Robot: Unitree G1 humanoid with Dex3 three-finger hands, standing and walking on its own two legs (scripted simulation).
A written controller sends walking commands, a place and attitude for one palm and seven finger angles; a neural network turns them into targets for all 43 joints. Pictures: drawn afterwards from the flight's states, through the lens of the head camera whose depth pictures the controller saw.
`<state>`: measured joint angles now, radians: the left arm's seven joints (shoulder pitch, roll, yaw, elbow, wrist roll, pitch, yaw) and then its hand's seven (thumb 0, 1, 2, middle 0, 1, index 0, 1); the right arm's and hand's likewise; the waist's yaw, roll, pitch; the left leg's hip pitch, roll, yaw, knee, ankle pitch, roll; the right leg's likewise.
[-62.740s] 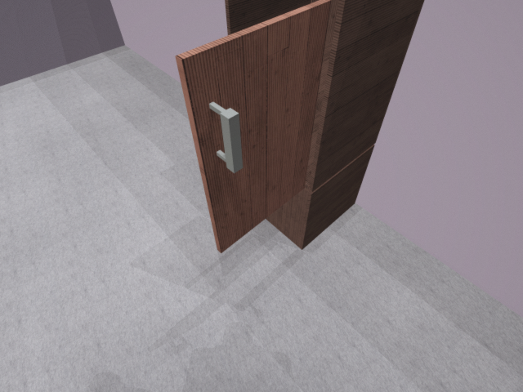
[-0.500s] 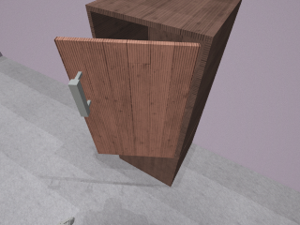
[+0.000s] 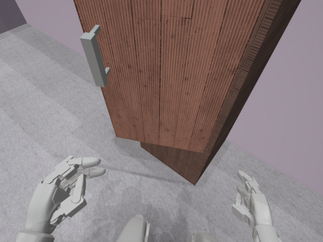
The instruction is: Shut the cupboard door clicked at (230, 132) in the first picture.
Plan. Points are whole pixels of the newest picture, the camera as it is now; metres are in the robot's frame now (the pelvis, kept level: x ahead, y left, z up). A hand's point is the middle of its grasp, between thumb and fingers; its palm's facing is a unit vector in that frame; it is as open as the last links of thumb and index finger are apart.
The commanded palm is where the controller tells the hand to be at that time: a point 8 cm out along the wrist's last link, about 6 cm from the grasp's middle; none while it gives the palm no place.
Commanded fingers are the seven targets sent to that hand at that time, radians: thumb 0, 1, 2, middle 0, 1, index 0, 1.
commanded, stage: raise the hand and make a fist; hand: left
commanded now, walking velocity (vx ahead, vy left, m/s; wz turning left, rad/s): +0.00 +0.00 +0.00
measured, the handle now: (99, 57) +0.49 +0.23 +0.18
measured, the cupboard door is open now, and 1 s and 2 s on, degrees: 27 27 27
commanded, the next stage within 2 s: bring the fist close to the handle in 1.32 s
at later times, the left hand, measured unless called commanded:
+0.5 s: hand (76, 171) +0.22 +0.19 +0.12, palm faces -0.05 -1.00 -0.05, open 3.3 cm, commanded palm +0.19 +0.25 +0.14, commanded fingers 0.00 0.90 0.90 -1.21 -1.40 -1.21 -1.40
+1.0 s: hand (71, 137) +0.26 +0.20 +0.18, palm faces -0.04 -1.00 -0.06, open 3.1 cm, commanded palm +0.23 +0.25 +0.18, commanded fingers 0.00 0.90 0.90 -1.30 -1.50 -1.30 -1.50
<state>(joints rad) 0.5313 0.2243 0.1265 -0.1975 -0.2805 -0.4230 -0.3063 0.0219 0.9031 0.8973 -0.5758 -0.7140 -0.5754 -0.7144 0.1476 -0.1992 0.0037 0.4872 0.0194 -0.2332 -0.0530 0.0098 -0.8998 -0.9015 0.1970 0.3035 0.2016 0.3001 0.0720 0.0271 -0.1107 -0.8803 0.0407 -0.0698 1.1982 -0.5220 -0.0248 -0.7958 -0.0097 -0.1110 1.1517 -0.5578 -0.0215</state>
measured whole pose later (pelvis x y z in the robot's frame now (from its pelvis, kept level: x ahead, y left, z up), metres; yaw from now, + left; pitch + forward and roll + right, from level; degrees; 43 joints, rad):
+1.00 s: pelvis +0.02 +0.01 +0.06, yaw -1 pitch +3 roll -1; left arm 0.30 0.29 0.21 -0.18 -0.32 -0.08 -0.28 0.02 0.90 0.90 -1.30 -1.50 -1.30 -1.50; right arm 0.27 -0.25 0.06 0.55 0.05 -0.23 -0.08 0.01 -0.90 -0.90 0.20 0.30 0.20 0.30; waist 0.03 0.05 -0.07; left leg -0.45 0.02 -0.01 0.78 -0.38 0.00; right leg -0.39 -0.02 -0.06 0.75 -0.41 0.01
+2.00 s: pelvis +0.02 +0.01 +0.07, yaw -2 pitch +3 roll +0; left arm -0.01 0.31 0.27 0.17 -0.30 -0.09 -0.31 0.02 0.90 0.90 -1.30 -1.50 -1.30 -1.50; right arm 0.26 -0.27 0.03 0.60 0.05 -0.21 -0.10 0.01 -0.90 -0.90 0.20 0.30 0.20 0.30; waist 0.01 0.03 -0.04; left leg -0.42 0.02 0.01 0.72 -0.35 0.00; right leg -0.38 -0.02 -0.04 0.71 -0.38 0.00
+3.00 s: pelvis +0.02 +0.01 +0.07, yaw -2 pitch +5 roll -1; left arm -0.32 0.34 0.27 0.51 -0.25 -0.14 -0.30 0.02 0.90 0.90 -1.30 -1.50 -1.30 -1.50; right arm 0.26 -0.27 0.03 0.61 0.05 -0.11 -0.09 0.01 -0.90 -0.90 0.20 0.30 0.20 0.30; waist -0.02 0.03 -0.04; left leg -0.46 0.02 0.01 0.71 -0.34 0.00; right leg -0.41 -0.02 -0.04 0.70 -0.36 0.00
